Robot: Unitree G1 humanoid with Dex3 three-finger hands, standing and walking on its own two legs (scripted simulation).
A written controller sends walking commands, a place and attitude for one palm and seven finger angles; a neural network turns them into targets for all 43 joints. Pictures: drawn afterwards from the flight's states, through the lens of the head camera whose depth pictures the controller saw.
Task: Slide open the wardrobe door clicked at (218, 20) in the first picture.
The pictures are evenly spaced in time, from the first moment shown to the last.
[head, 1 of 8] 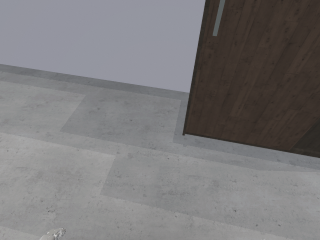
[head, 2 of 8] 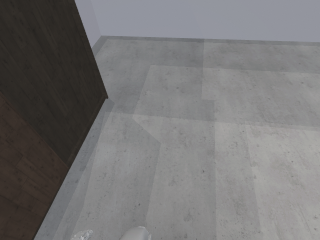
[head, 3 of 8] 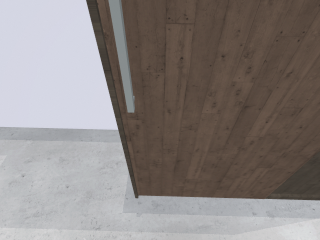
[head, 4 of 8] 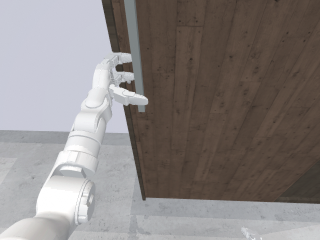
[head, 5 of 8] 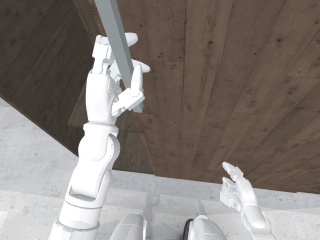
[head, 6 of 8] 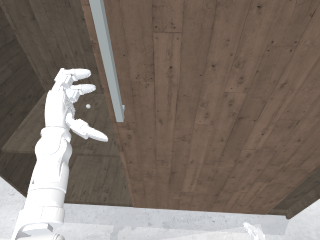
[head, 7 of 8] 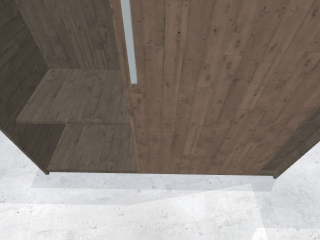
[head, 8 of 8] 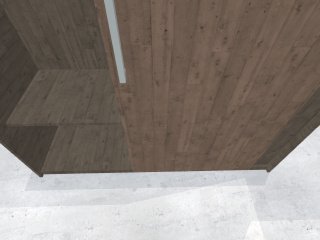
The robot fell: no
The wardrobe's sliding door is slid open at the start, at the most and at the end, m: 0.00 0.61 0.61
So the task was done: yes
